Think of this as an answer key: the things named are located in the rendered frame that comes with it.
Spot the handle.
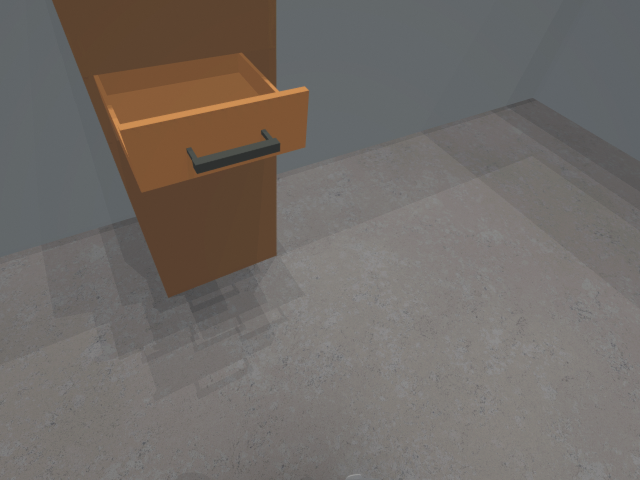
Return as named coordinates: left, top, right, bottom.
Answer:
left=186, top=129, right=280, bottom=174

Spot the drawer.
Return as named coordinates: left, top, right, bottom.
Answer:
left=94, top=53, right=309, bottom=193

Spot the cabinet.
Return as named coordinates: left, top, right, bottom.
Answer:
left=52, top=0, right=277, bottom=298

